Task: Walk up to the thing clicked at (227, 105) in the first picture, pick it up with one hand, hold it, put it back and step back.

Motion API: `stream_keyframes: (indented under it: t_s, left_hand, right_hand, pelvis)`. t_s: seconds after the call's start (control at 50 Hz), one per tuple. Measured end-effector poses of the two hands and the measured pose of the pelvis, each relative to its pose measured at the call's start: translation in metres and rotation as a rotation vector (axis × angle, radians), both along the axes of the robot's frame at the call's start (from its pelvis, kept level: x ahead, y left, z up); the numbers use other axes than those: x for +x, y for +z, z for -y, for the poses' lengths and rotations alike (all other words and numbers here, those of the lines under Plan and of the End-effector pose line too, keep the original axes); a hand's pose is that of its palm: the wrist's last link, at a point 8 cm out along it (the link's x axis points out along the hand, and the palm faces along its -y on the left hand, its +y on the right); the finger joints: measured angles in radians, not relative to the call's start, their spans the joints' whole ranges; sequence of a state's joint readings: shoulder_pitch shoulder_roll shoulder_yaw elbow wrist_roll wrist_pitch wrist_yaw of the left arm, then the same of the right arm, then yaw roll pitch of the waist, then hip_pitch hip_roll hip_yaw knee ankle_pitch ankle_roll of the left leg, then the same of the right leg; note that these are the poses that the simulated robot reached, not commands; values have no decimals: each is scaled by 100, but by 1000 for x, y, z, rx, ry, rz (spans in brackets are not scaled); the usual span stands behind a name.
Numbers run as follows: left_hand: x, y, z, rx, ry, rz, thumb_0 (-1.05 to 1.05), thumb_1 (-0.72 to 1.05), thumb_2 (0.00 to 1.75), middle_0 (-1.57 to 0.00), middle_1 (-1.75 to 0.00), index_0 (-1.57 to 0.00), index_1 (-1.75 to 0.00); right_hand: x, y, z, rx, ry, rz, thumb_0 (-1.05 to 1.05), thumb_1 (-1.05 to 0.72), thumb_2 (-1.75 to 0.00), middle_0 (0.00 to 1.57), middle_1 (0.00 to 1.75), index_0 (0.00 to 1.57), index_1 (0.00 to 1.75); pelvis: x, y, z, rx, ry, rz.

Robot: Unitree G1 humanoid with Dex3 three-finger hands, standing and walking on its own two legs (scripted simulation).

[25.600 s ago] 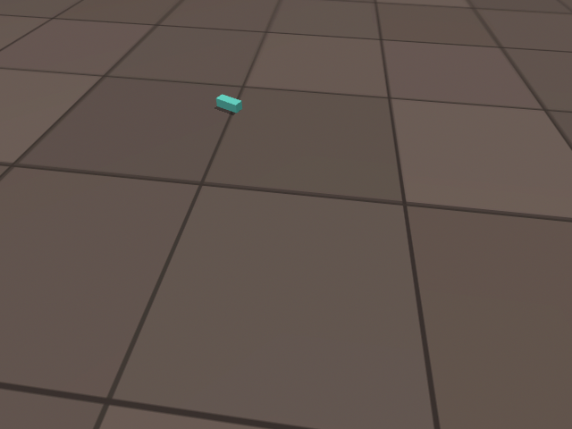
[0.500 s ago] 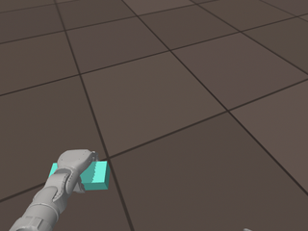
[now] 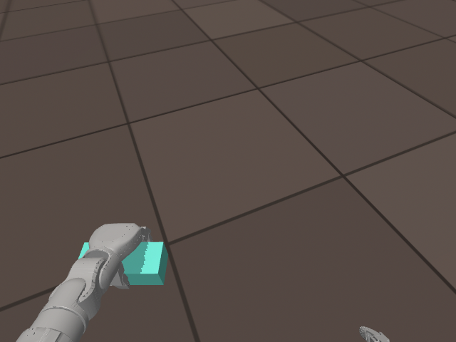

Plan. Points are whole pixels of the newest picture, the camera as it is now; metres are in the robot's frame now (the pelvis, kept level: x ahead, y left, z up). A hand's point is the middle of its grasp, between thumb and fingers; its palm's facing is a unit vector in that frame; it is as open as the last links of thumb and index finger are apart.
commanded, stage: hold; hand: left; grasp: from above
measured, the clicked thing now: (123, 263) +0.31 +0.23 -0.07
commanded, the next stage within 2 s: crouch in 1.26 s
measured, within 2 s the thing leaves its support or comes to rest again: neither
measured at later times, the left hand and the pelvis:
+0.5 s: hand (120, 269) +0.28 +0.21 -0.02, palm faces -0.44 -0.03 -0.90, open 9.5 cm; pelvis -0.02 +0.00 +0.01, yaw +0 degrees
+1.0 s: hand (121, 268) +0.28 +0.21 -0.02, palm faces -0.45 -0.03 -0.89, open 9.5 cm; pelvis -0.02 +0.00 +0.01, yaw +0 degrees
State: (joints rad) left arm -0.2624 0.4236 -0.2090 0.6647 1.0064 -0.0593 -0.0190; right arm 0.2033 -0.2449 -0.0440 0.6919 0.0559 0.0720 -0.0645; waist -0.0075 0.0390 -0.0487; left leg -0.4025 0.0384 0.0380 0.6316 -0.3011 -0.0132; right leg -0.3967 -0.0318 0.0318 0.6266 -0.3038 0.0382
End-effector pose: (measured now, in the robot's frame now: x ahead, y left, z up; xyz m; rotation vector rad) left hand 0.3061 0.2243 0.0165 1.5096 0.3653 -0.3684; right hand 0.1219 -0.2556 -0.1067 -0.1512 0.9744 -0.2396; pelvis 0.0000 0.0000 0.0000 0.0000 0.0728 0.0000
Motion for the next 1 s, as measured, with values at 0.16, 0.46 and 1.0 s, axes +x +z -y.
stream_keyframes:
  t_s: [0.16,0.46,1.0]
  left_hand:
    - [-9,6,4,-7,-5,-3,0,8,42,-74,-52,-75,-48]
    - [-23,17,7,-9,-17,10,0,8,42,-73,-53,-75,-49]
    - [-24,24,10,-11,-22,8,0,9,42,-72,-54,-73,-50]
  right_hand:
    - [-1,3,-2,8,7,15,1,-90,-89,20,30,20,30]
    - [-2,8,-2,10,19,43,1,-91,-90,20,30,20,30]
    - [8,14,-6,14,28,63,1,-91,-90,20,30,20,30]
  pelvis:
    - [-6,3,1,3,-2,20]
    - [-16,6,3,6,-4,51]
    - [-16,10,4,8,-6,68]
